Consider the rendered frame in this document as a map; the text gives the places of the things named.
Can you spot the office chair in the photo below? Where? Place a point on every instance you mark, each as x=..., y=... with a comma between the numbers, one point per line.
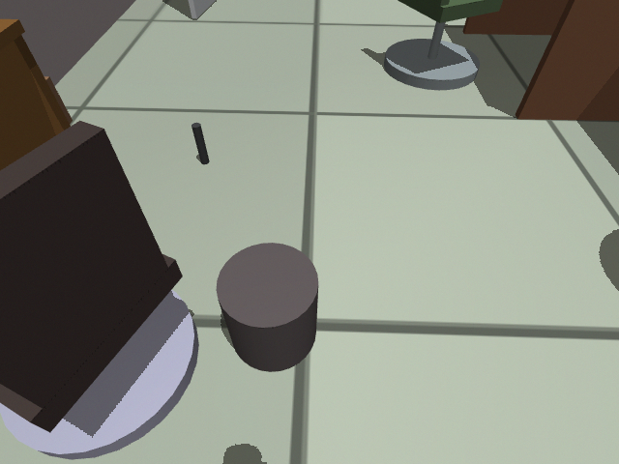
x=96, y=348
x=433, y=64

